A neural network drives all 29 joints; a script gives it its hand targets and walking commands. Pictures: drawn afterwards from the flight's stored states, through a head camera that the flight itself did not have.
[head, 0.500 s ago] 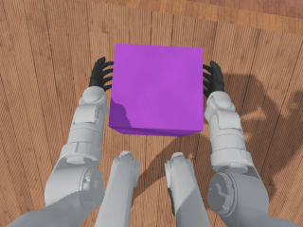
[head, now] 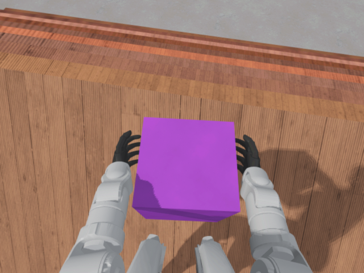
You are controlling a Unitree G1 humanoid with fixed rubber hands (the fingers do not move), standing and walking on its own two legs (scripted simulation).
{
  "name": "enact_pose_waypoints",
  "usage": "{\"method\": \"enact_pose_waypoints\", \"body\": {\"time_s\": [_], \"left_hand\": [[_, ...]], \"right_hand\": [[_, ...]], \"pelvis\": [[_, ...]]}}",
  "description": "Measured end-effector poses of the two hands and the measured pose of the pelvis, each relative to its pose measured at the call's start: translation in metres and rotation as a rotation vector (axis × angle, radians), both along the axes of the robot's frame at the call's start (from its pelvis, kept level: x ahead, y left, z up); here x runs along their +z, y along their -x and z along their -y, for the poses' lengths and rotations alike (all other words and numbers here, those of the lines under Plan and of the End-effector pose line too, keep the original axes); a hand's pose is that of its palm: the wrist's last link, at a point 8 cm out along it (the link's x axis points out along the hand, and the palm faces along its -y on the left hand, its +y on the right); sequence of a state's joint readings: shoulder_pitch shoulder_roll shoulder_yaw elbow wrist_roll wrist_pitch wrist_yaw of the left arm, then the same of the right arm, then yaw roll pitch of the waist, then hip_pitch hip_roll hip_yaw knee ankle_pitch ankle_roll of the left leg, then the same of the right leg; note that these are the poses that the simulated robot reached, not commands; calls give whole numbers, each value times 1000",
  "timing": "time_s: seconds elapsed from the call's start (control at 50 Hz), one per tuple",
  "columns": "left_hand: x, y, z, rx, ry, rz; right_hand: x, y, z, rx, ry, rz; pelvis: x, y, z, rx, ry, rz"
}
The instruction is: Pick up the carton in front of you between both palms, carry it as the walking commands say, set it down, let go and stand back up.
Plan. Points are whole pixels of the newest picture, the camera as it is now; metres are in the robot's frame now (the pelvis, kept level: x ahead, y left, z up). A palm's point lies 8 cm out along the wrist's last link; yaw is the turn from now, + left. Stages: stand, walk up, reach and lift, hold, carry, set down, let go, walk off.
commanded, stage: reach and lift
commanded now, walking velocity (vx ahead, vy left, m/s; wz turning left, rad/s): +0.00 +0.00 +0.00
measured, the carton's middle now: (184, 176) +0.37 +0.00 -0.12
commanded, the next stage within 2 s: hold in 1.58 s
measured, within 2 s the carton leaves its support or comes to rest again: neither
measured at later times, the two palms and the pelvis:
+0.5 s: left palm (101, 149) +0.33 +0.15 +0.10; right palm (279, 156) +0.33 -0.15 +0.11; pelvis +0.05 +0.00 +0.11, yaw -1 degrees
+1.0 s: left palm (92, 145) +0.32 +0.15 +0.14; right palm (289, 152) +0.32 -0.15 +0.14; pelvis +0.02 +0.00 +0.12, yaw -1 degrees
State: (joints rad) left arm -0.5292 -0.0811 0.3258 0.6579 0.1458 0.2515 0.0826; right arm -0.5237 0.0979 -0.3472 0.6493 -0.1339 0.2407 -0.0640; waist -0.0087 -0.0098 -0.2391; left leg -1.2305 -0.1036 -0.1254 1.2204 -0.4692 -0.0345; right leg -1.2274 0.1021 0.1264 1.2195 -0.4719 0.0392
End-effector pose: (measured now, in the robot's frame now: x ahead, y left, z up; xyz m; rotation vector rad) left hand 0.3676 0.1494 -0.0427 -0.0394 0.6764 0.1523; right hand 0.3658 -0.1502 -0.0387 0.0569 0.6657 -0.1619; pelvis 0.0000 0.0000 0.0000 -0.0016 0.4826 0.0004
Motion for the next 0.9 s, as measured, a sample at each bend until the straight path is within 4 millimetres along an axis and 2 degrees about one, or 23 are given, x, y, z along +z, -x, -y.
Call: {"method": "enact_pose_waypoints", "body": {"time_s": [0.16, 0.32, 0.48, 0.6, 0.72, 0.9], "left_hand": [[49, 11, -1, 0, -7, -4], [96, 23, 3, -12, -8, -13], [141, 34, 1, -11, -18, 6], [174, 37, 0, -24, -41, 17], [184, 43, -1, -33, -54, -6], [182, 46, -2, -30, -43, -20]], "right_hand": [[50, 8, -1, 14, 12, -4], [96, 24, 3, 11, 21, -13], [140, 33, 1, 15, 17, 6], [173, 34, 0, 41, 44, 17], [183, 40, -1, 53, 58, -5], [183, 43, -2, 48, 57, -19]], "pelvis": [[46, -22, 1, -2, -1, 91], [85, -38, -1, 3, -1, 212], [107, -46, -1, -12, -2, 356], [117, -45, -1, -9, 0, 457], [119, -37, -1, -6, 0, 522], [118, -26, -3, -5, 0, 543]]}}
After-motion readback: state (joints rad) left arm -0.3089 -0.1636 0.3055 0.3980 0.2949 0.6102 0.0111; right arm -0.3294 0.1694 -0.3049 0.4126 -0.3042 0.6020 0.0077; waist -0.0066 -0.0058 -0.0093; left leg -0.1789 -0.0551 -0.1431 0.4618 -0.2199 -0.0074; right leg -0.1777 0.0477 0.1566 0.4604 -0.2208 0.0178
